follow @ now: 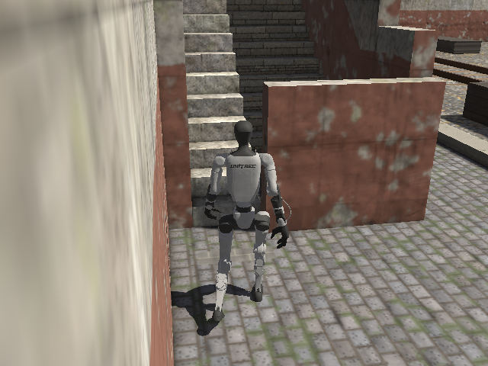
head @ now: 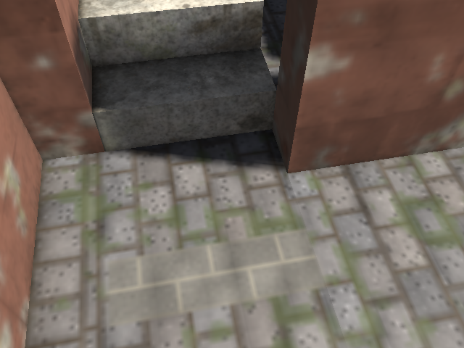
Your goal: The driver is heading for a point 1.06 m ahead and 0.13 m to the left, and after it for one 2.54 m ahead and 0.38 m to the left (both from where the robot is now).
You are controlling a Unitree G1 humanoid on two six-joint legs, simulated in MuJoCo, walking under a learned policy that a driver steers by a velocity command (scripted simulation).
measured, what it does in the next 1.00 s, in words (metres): walks ahead: left foot, then right foot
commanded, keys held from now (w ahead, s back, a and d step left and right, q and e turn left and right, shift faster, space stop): w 1.00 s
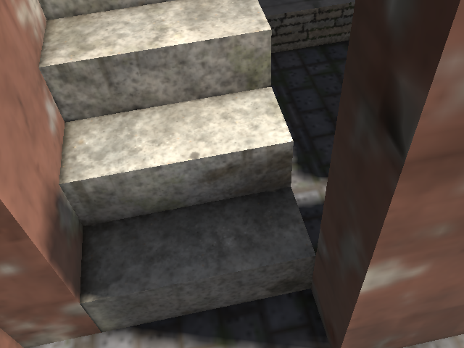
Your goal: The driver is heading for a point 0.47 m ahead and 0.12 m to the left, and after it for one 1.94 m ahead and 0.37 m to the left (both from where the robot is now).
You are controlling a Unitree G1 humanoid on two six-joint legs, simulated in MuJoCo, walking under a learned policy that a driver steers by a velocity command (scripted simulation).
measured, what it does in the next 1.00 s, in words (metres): walks ahead: left foot, then right foot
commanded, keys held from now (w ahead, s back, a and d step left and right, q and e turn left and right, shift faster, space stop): w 0.64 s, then no key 0.36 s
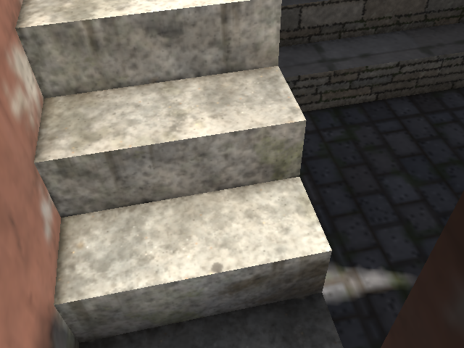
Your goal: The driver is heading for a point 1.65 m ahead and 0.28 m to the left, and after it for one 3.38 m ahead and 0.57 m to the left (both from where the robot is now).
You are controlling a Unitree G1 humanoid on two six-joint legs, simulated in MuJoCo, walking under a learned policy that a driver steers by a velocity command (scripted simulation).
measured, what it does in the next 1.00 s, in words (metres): stands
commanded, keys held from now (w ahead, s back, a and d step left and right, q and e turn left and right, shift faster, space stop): no key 1.00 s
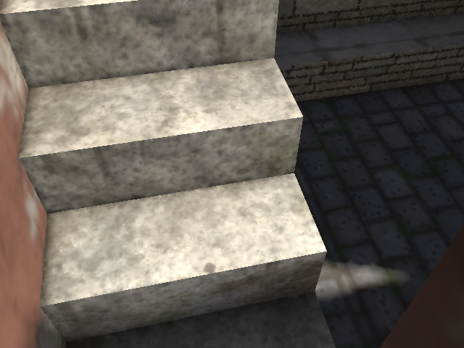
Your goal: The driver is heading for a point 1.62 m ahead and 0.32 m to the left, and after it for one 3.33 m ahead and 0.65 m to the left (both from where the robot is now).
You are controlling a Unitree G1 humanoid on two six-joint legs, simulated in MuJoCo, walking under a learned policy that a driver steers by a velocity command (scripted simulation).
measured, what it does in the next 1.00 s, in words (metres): stands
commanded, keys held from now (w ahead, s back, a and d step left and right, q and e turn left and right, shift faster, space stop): no key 0.56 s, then w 0.44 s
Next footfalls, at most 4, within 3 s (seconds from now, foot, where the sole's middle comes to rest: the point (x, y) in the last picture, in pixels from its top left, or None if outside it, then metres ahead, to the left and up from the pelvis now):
none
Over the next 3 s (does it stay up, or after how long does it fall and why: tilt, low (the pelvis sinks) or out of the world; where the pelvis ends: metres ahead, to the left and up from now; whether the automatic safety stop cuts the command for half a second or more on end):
stays up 0.00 0.03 0.00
